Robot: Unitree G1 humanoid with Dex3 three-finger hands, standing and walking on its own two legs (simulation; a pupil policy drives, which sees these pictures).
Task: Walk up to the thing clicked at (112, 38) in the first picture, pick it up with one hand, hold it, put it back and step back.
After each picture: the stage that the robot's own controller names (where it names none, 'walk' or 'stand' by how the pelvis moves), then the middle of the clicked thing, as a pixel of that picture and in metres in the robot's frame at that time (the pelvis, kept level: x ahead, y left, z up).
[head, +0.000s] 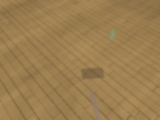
stand; (112, 34) +1.57 -0.38 -0.72
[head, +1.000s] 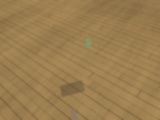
walk; (88, 43) +1.47 +0.05 -0.69
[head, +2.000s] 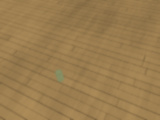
walk; (59, 75) +0.92 +0.30 -0.72
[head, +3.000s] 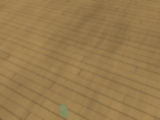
walk; (63, 110) +0.56 +0.25 -0.72
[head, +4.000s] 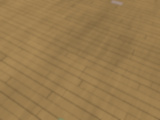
stand; out of the picture +0.46 +0.17 -0.70
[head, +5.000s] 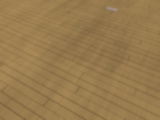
stand; out of the picture +0.44 +0.18 -0.72
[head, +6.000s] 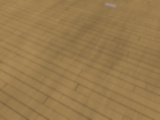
stand; out of the picture +0.44 +0.19 -0.73
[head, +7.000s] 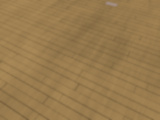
stand; out of the picture +0.43 +0.19 -0.73
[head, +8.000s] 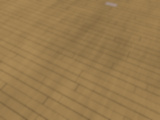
stand; out of the picture +0.42 +0.19 -0.73
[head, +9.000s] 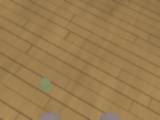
go down; (46, 85) +0.47 +0.19 -0.52
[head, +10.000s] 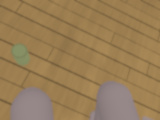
go down; (21, 55) +0.50 +0.23 -0.31
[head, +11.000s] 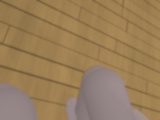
close in; out of the picture +0.49 +0.27 -0.24
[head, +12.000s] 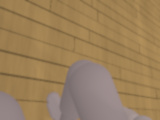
close; out of the picture +0.47 +0.29 -0.23
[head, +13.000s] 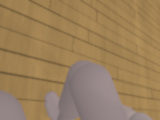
lift; out of the picture +0.45 +0.26 -0.24
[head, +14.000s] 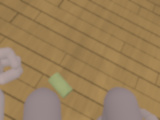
lift; (60, 85) +0.39 +0.09 -0.36
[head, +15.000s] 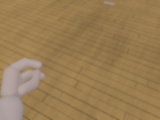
close; out of the picture +0.34 +0.01 -0.69
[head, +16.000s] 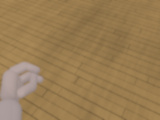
close; out of the picture +0.37 -0.01 -0.70
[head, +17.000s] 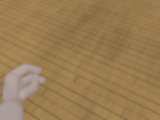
hold; out of the picture +0.39 -0.05 -0.70
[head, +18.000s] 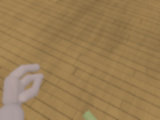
stand; (91, 119) +0.42 -0.07 -0.70
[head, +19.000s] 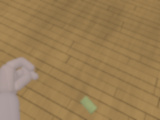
crouch; (88, 104) +0.46 -0.10 -0.66
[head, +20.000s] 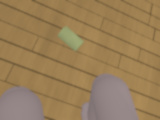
lower; (70, 38) +0.56 -0.07 -0.32
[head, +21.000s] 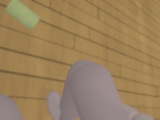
lower; (22, 14) +0.60 -0.01 -0.26
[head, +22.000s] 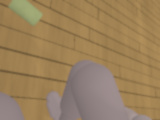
lower; (26, 10) +0.62 -0.02 -0.26
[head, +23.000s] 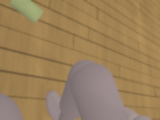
lower; (27, 7) +0.64 -0.02 -0.26
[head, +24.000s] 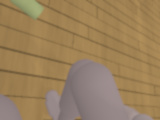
lower; (27, 4) +0.65 -0.03 -0.26
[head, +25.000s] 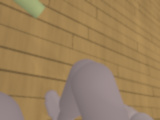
loosen; (28, 3) +0.66 -0.04 -0.26
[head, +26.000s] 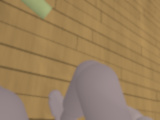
rise; (36, 4) +0.67 -0.04 -0.26
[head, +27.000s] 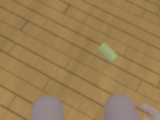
walk; (107, 52) +0.61 -0.17 -0.44
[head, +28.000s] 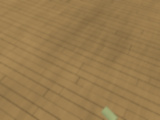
stand; (109, 115) +0.52 -0.21 -0.68
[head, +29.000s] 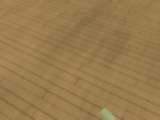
stand; (108, 116) +0.52 -0.20 -0.69
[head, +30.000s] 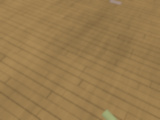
stand; (109, 118) +0.52 -0.21 -0.73
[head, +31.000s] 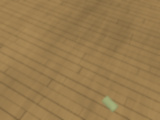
walk; (110, 103) +0.55 -0.22 -0.73
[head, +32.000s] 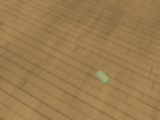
walk; (102, 77) +0.79 -0.24 -0.74
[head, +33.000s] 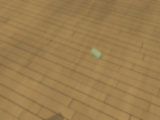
stand; (96, 53) +1.11 -0.12 -0.72
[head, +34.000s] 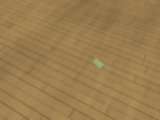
stand; (98, 64) +1.05 -0.17 -0.74
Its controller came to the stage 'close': yes
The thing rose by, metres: 0.01
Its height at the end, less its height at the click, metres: -0.02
